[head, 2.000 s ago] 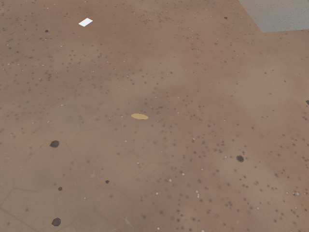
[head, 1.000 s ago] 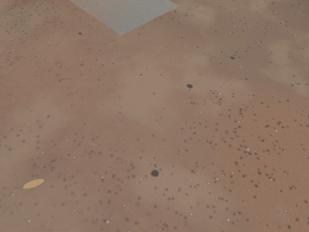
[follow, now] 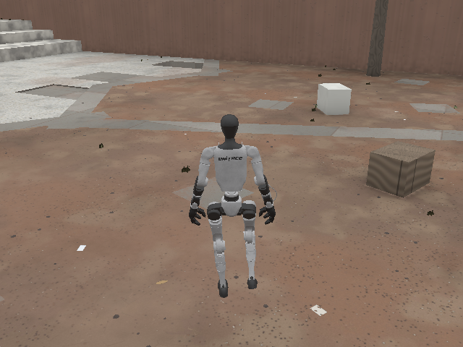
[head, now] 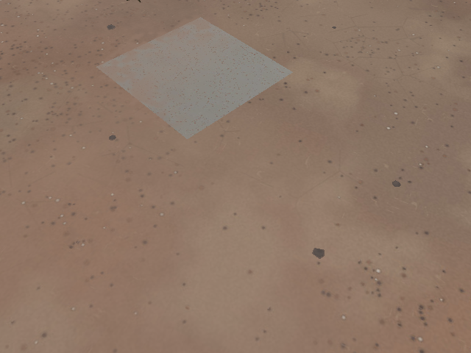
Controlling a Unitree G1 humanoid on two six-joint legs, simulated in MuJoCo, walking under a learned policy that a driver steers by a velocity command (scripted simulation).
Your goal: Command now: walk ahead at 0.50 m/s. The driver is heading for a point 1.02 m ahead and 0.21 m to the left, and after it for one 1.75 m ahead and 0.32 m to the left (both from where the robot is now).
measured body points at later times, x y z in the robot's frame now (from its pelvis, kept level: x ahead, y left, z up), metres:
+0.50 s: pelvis +0.28 -0.05 +0.00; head +0.30 -0.06 +0.45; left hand +0.36 +0.21 -0.13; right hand +0.30 -0.30 -0.15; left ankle +0.19 +0.08 -0.66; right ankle +0.32 -0.11 -0.74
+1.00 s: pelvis +0.53 +0.04 -0.02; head +0.56 +0.05 +0.43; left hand +0.48 +0.29 -0.16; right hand +0.73 -0.17 -0.14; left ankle +0.56 +0.09 -0.74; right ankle +0.46 -0.13 -0.64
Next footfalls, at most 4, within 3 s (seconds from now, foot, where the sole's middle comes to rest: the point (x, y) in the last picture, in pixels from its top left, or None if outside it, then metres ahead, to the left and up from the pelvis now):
0.34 right None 0.36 -0.12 -0.78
0.88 left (204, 315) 0.60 0.10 -0.78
1.44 right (207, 212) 0.96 0.11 -0.78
1.92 left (146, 207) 0.98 0.32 -0.78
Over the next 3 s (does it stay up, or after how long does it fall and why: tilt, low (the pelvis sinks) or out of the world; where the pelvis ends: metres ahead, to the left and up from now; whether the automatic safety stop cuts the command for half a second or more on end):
stays up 0.90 0.18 0.00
